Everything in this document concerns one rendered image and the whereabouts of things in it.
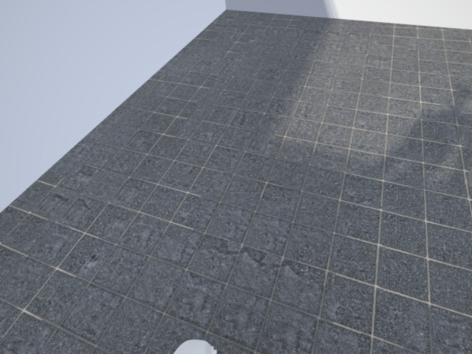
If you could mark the left robot thigh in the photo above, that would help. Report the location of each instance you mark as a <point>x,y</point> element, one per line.
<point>195,347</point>

